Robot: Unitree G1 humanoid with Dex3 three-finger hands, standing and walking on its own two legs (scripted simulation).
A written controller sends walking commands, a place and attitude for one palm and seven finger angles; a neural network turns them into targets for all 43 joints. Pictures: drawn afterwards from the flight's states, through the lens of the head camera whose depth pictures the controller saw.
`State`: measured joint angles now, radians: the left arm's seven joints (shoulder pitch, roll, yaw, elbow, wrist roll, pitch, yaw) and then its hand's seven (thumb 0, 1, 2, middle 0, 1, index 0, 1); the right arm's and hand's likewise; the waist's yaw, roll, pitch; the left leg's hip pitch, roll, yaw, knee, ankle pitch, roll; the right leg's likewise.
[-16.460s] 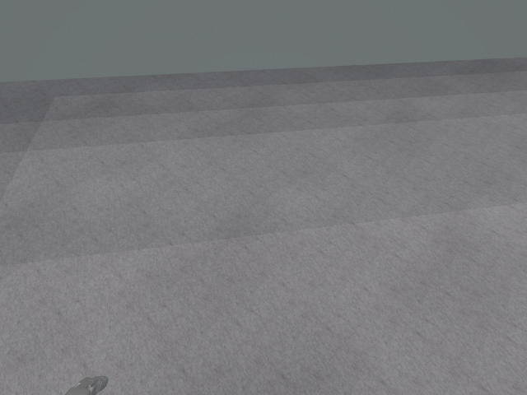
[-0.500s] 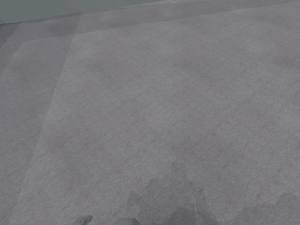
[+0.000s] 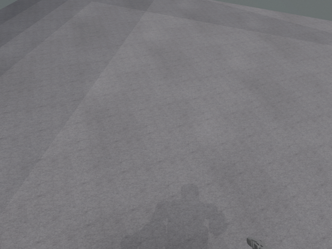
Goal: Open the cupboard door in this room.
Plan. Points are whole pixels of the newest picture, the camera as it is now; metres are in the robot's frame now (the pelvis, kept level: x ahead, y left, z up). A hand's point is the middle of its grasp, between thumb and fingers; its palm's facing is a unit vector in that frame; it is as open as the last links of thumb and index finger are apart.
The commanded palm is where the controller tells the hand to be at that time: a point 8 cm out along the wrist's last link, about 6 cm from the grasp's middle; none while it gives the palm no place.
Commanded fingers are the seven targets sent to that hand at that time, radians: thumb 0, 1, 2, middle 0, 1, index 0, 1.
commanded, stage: turn or walk to find it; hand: left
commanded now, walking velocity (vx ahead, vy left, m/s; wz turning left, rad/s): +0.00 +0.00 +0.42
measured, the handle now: out of the picture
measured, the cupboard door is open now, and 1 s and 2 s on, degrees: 0 0 0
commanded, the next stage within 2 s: none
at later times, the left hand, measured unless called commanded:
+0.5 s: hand out of the picture +0.07 +0.18 -0.14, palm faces +0.15 -0.95 -0.28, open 7.4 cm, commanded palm none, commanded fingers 0.00 0.90 0.90 -0.20 -0.30 -0.20 -0.30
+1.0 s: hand out of the picture -0.13 +0.17 -0.17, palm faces +0.45 -0.86 -0.24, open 7.4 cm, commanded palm none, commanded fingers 0.00 0.90 0.90 -0.20 -0.30 -0.20 -0.30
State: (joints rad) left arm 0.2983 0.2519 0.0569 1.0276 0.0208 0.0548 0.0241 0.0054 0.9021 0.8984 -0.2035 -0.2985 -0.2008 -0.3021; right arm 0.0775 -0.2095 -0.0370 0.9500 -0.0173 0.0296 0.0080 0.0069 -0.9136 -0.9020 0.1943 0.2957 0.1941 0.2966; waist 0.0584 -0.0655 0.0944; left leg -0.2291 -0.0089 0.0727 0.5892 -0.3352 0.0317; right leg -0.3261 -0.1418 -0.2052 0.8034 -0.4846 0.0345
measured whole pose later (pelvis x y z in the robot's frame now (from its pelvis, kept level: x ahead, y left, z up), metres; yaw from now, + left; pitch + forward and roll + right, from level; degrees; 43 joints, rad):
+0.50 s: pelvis -0.02 -0.03 +0.00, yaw +10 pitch +0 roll +1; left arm 0.10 0.19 0.04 0.92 0.01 0.02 0.02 0.00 0.90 0.90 -0.20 -0.30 -0.20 -0.30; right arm 0.27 -0.21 -0.07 1.01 -0.02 0.05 0.00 0.01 -0.91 -0.90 0.20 0.30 0.20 0.30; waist -0.05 0.05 0.08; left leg -0.33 -0.06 -0.10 0.57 -0.27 0.00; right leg -0.24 -0.02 -0.06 0.54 -0.29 0.03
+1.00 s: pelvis -0.05 -0.02 +0.00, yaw +25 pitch +0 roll +0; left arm 0.28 0.22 0.05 0.99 0.03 0.02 0.02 0.00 0.90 0.90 -0.21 -0.30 -0.20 -0.30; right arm 0.12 -0.24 -0.06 0.97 -0.01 0.05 0.01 0.01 -0.91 -0.90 0.19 0.30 0.19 0.30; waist 0.03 -0.02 0.09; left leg -0.25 0.03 0.06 0.59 -0.32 -0.04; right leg -0.24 -0.15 -0.28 0.62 -0.34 0.02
